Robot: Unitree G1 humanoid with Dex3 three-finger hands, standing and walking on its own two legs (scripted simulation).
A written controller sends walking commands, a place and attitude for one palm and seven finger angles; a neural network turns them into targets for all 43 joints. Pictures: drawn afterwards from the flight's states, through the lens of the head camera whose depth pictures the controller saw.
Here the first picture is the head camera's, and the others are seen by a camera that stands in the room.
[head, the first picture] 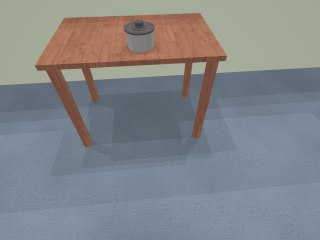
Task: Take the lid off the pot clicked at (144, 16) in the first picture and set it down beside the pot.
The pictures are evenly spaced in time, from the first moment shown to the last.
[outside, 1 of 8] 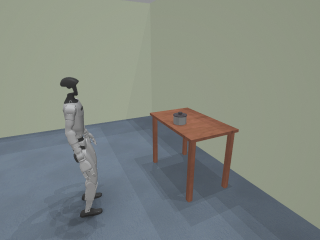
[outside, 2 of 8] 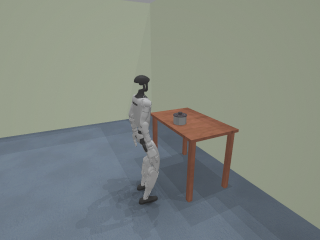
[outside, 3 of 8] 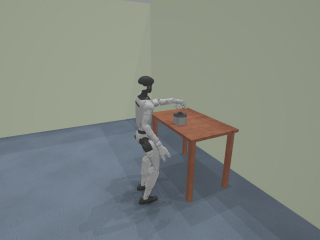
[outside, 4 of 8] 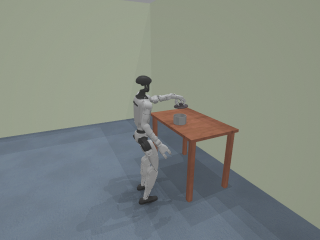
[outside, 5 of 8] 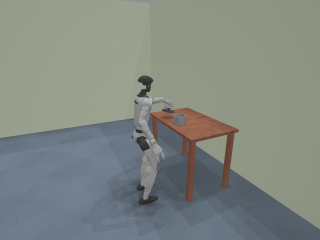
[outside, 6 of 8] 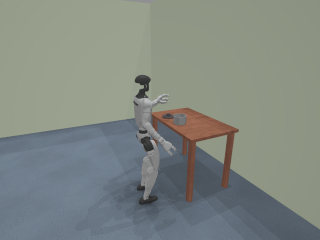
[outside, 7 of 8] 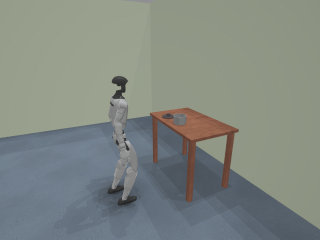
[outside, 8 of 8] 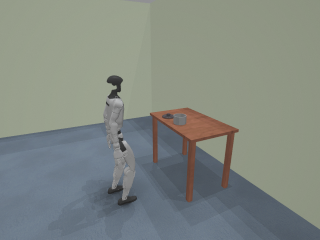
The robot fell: no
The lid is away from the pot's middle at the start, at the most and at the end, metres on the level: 0.00 0.25 0.25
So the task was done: yes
